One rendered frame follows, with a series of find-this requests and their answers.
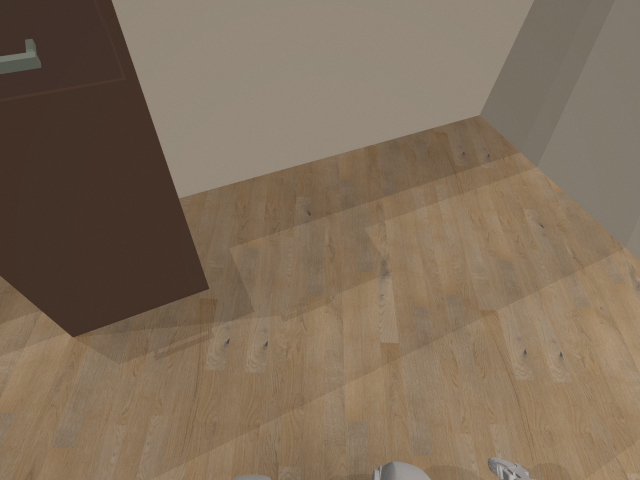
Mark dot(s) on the drawer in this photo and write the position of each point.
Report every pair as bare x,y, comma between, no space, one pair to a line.
72,44

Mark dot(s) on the handle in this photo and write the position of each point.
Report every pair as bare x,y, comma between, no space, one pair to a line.
22,61

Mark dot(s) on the right robot hand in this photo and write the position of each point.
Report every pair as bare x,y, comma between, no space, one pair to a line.
506,470

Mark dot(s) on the cabinet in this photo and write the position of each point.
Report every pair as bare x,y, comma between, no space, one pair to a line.
91,227

